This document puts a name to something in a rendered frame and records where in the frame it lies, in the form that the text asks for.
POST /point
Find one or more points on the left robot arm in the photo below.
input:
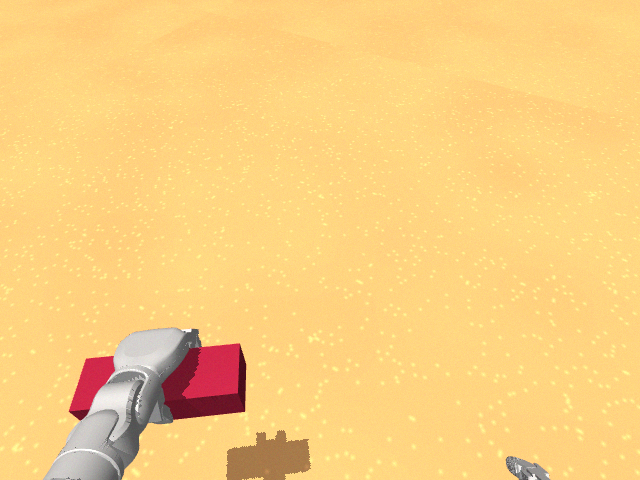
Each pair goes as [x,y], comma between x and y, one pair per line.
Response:
[105,442]

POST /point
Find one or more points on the right robot hand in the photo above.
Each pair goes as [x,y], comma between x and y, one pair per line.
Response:
[525,470]

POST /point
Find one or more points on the carton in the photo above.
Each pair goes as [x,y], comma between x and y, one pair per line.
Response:
[209,381]

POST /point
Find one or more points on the left robot hand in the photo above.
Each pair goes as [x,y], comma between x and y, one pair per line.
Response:
[160,350]

